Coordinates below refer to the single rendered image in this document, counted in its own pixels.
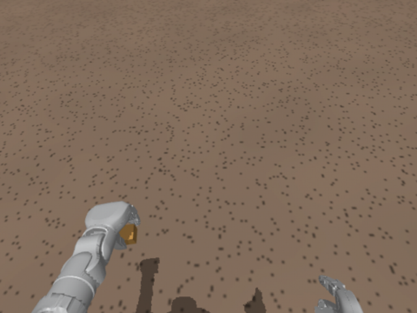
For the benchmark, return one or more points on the small box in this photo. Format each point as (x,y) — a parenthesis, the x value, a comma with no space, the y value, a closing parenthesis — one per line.
(129,234)

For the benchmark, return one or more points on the left robot hand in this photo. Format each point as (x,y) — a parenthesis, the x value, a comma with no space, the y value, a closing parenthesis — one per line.
(114,215)

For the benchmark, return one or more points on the left robot arm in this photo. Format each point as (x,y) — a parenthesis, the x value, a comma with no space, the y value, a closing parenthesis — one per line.
(82,273)

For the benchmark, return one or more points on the right robot hand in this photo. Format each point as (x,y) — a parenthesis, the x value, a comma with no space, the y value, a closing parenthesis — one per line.
(346,301)

